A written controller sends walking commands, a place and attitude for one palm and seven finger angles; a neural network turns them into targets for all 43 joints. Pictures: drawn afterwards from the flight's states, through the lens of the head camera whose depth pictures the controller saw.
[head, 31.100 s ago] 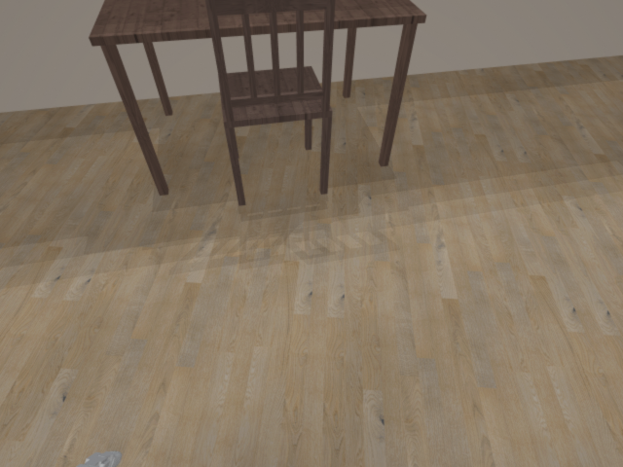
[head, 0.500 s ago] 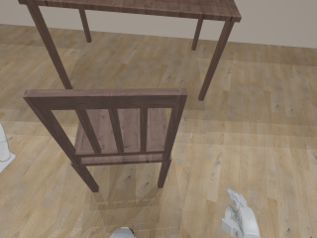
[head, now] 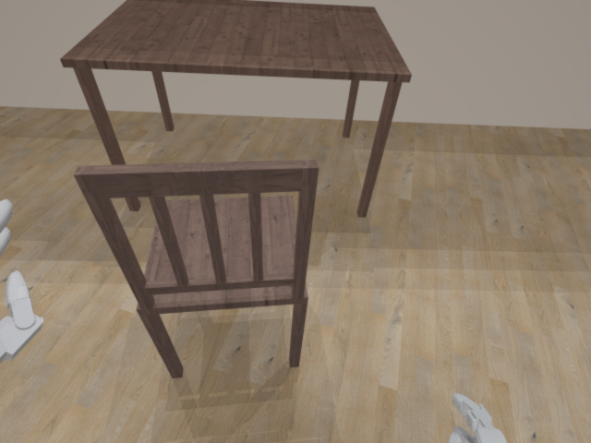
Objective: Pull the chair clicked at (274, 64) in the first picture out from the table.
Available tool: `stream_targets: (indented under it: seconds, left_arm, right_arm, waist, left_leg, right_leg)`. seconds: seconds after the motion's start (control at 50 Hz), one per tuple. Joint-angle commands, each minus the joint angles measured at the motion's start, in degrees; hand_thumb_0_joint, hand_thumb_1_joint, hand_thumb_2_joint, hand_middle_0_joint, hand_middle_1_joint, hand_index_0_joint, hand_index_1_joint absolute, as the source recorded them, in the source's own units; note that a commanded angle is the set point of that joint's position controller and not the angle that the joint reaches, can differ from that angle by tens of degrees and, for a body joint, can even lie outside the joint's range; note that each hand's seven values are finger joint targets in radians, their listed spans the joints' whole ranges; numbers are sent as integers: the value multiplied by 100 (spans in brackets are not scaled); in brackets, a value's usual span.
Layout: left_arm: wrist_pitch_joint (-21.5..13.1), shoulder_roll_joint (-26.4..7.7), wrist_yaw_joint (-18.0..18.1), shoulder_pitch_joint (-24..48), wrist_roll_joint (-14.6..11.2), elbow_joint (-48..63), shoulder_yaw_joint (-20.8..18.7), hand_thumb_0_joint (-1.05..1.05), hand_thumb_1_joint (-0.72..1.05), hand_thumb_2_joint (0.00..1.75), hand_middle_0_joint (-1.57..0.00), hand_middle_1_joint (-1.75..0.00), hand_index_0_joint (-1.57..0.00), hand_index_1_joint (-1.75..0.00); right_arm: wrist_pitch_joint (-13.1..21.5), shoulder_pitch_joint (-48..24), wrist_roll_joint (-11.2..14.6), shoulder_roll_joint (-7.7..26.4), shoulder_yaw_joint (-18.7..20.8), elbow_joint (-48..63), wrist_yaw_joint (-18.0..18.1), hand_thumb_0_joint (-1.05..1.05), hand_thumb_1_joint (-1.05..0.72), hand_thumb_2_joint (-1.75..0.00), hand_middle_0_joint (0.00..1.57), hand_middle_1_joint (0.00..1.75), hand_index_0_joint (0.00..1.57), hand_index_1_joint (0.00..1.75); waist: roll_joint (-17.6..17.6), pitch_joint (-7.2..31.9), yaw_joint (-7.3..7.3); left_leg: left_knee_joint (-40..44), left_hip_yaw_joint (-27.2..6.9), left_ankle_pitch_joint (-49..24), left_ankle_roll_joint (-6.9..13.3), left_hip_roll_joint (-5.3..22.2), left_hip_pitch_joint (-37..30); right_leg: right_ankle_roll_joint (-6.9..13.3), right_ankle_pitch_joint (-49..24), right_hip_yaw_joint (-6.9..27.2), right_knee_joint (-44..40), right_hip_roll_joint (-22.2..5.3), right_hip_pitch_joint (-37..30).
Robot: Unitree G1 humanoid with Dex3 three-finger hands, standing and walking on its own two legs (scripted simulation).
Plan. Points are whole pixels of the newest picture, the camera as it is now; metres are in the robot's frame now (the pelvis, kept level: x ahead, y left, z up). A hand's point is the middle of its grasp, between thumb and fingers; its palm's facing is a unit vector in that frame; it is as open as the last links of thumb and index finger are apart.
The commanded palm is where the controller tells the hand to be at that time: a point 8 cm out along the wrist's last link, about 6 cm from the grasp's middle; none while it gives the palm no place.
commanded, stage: stop stepping back and stand still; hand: left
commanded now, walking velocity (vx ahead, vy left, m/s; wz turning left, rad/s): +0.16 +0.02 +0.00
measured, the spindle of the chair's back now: (214, 241) +0.52 +0.20 -0.10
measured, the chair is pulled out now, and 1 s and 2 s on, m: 0.62 0.62 0.62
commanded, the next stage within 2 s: let the arm hang, fingers relaxed in 0.26 s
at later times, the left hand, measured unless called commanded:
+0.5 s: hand (117, 391) +0.20 +0.25 -0.04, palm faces +0.23 -0.90 -0.37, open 7.4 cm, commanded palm none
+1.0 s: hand out of the picture -0.02 +0.18 -0.17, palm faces +0.07 -0.97 -0.24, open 7.3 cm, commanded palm none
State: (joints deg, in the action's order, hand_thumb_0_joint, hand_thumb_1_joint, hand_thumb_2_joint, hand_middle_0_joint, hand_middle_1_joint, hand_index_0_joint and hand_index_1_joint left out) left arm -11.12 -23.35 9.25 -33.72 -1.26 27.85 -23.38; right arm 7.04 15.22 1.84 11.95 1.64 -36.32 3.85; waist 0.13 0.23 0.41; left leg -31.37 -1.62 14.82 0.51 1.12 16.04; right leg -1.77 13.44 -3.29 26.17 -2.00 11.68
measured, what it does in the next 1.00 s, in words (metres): stands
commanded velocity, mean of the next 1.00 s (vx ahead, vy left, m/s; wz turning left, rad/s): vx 0.03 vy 0.00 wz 0.00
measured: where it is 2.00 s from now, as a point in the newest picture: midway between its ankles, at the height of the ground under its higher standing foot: outside the picture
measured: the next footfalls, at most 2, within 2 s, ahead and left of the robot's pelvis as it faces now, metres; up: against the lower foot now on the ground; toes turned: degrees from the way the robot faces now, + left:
none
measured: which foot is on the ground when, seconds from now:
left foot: down 0.00-1.00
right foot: down 0.00-1.00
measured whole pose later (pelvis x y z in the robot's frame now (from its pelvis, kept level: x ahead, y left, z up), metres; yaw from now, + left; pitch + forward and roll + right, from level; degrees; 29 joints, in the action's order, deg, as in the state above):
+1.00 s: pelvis +0.01 -0.01 +0.00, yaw +2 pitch -2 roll -1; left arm 1.8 -10.7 1.4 -20.0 0.5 -60.1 -0.2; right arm -0.5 19.1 -0.8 8.9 0.1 -59.1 1.7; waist 1.6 -3.1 -0.5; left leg -27.8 -3.4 12.5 -0.5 -0.1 13.6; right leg -1.0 14.4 -3.5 26.3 -2.2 10.1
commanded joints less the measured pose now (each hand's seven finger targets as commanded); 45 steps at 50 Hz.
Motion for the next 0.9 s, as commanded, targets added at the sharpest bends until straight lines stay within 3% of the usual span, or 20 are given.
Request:
stream_targets:
  seconds: [0.0,0.06,0.12,0.26,0.32,0.34,0.36,0.38,0.4,0.44,0.46,0.48,0.54,0.58,0.66,0.68,0.72,0.78,0.84,0.88]
  left_arm:
    - [-288,-1023,169,814,26,1039,-577,0,90,90,-20,-30,-20,-30]
    - [-248,-1023,180,803,0,1015,-598,0,90,90,-20,-30,-20,-30]
    - [-187,-954,163,741,-14,910,-539,0,90,90,-20,-30,-20,-30]
    - [-206,-963,155,735,-13,899,-611,0,90,90,-20,-30,-20,-30]
    - [-231,-944,143,746,0,913,-579,0,90,90,-20,-30,-20,-30]
    - [787,596,-715,951,473,-3444,1696,0,90,90,-20,-30,-20,-30]
    - [1149,970,-853,716,327,-3664,1646,0,90,90,-20,-30,-20,-30]
    - [1217,1057,-874,848,325,-3801,1781,0,90,90,-20,-30,-20,-30]
    - [1224,939,-875,1023,329,-4036,1798,0,90,90,-20,-30,-20,-30]
    - [1193,729,-850,1374,337,-4636,1829,0,90,90,-20,-30,-20,-30]
    - [1180,632,-838,1468,333,-4959,1841,0,90,90,-20,-30,-20,-30]
    - [1191,546,-822,1565,317,-5310,1875,0,90,90,-20,-30,-20,-30]
    - [1173,494,-781,1531,250,-6350,2012,0,90,90,-20,-30,-20,-30]
    - [1160,450,-769,1479,218,-6938,2090,0,90,90,-20,-30,-20,-30]
    - [1149,745,-735,1330,206,-7546,2047,0,90,90,-20,-30,-20,-30]
    - [1153,750,-747,1363,203,-7637,2080,0,90,90,-20,-30,-20,-30]
    - [1149,750,-762,1364,187,-7865,2131,0,90,90,-20,-30,-20,-30]
    - [1156,737,-778,1364,176,-8125,2195,0,90,90,-20,-30,-20,-30]
    - [1153,753,-773,1286,164,-8331,2232,0,90,90,-20,-30,-20,-30]
    - [1158,746,-770,1255,163,-8443,2260,0,90,90,-20,-30,-20,-30]
  right_arm:
    - [270,-678,-48,704,173,920,46,0,-90,-90,20,30,20,30]
    - [285,-708,-103,676,135,872,37,0,-90,-90,20,30,20,30]
    - [256,-731,-96,648,118,884,49,0,-90,-90,20,30,20,30]
    - [299,-775,-90,617,85,862,53,0,-90,-90,20,30,20,30]
    - [336,-773,-70,618,79,873,50,0,-90,-90,20,30,20,30]
    - [213,-583,-291,1033,232,-464,-438,0,-90,-90,20,30,20,30]
    - [-135,-219,-280,453,109,-500,-422,0,-90,-90,20,30,20,30]
    - [-238,-209,-333,368,50,-446,-386,0,-90,-90,20,30,20,30]
    - [-309,-202,-360,446,53,-408,-378,0,-90,-90,20,30,20,30]
    - [-438,-150,-387,551,64,-417,-371,0,-90,-90,20,30,20,30]
    - [-488,-116,-381,600,71,-446,-366,0,-90,-90,20,30,20,30]
    - [-526,-101,-377,621,73,-520,-361,0,-90,-90,20,30,20,30]
    - [-522,-63,-335,630,-4,-868,-319,0,-90,-90,20,30,20,30]
    - [-544,-5,-294,603,-46,-1104,-277,0,-90,-90,20,30,20,30]
    - [-574,308,-313,303,-1,-1412,-201,0,-90,-90,20,30,20,30]
    - [-602,330,-298,296,-3,-1451,-187,0,-90,-90,20,30,20,30]
    - [-608,474,-284,333,0,-1573,-192,0,-90,-90,20,30,20,30]
    - [-629,565,-270,348,-10,-1732,-191,0,-90,-90,20,30,20,30]
    - [-635,682,-267,352,-21,-1861,-196,0,-90,-90,20,30,20,30]
    - [-652,705,-261,340,-31,-1953,-198,0,-90,-90,20,30,20,30]
  waist:
    - [449,-244,57]
    - [236,-25,39]
    - [144,-160,44]
    - [471,-121,20]
    - [441,-232,19]
    - [324,-622,211]
    - [326,-177,43]
    - [-40,-97,-15]
    - [-298,-23,-30]
    - [-1096,124,-45]
    - [-1222,254,-35]
    - [-1042,258,-21]
    - [55,460,-104]
    - [498,253,-115]
    - [1189,374,-79]
    - [877,118,-91]
    - [603,107,-70]
    - [387,-226,-70]
    - [112,-264,-53]
    - [148,-503,-62]
  left_leg:
    - [927,-450,2012,248,218,722]
    - [751,-478,1598,279,206,458]
    - [762,-504,1788,277,197,539]
    - [1118,-706,1680,292,353,589]
    - [1256,-744,1652,261,384,724]
    - [363,-847,52,238,352,1124]
    - [529,-669,-157,242,344,909]
    - [483,-751,-297,276,371,882]
    - [489,-826,-162,307,329,929]
    - [207,-777,-593,295,122,738]
    - [125,-695,-896,272,66,490]
    - [144,-652,-1187,258,54,304]
    - [407,-752,-2021,274,203,-85]
    - [517,-725,-2041,267,245,-159]
    - [653,-694,-1568,252,279,-280]
    - [679,-722,-1518,279,313,-224]
    - [740,-735,-1303,272,330,-218]
    - [893,-726,-872,285,336,-96]
    - [936,-670,-596,262,320,-124]
    - [1019,-664,-380,280,319,-30]
  right_leg:
    - [342,1711,637,-744,-215,236]
    - [413,1437,715,-709,-273,179]
    - [426,1788,775,-761,-264,363]
    - [348,1219,635,-524,-135,78]
    - [292,992,584,-555,-96,-49]
    - [287,-40,239,551,-246,818]
    - [219,57,264,419,-229,618]
    - [219,138,271,333,-237,562]
    - [264,246,318,265,-278,413]
    - [425,-186,524,144,-430,174]
    - [504,-443,573,138,-527,112]
    - [564,-644,525,187,-542,93]
    - [394,-878,474,233,-355,-184]
    - [369,-833,454,45,-300,-229]
    - [407,-652,368,-156,-290,-378]
    - [401,-690,333,-266,-255,-302]
    - [402,-601,336,-324,-306,-330]
    - [423,-401,329,-451,-302,-204]
    - [427,-217,368,-495,-350,-137]
    - [437,-41,380,-564,-322,-13]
